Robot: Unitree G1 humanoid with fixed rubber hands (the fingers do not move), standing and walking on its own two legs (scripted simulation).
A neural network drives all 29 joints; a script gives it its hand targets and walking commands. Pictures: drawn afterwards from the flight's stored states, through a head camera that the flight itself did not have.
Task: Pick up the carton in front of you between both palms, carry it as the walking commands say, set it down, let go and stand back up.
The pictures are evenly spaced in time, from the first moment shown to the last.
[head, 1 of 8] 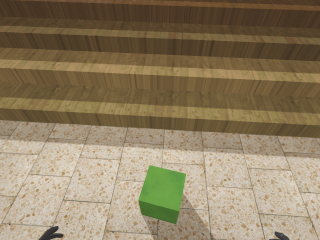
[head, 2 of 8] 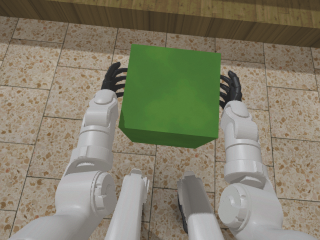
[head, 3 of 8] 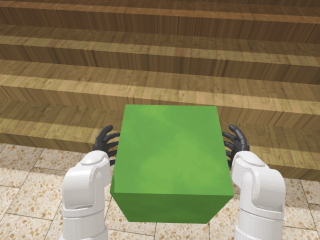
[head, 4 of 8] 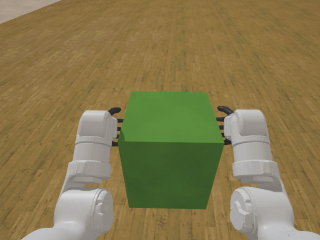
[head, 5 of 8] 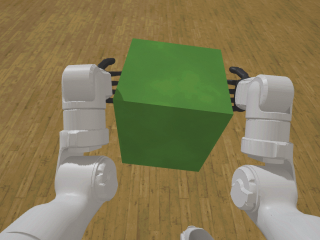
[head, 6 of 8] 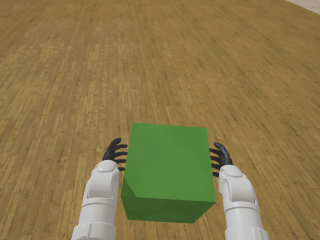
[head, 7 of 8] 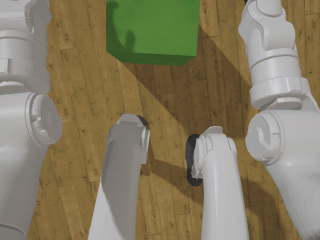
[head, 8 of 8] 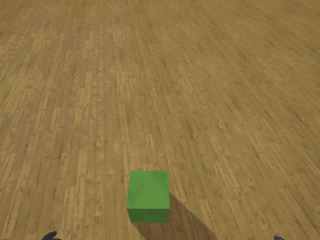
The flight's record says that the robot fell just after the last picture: no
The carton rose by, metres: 1.68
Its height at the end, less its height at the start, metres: +0.91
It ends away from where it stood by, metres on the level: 4.16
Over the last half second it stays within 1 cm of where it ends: yes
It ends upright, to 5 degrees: yes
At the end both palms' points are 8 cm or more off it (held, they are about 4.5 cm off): yes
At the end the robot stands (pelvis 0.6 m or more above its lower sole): yes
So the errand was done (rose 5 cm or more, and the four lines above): yes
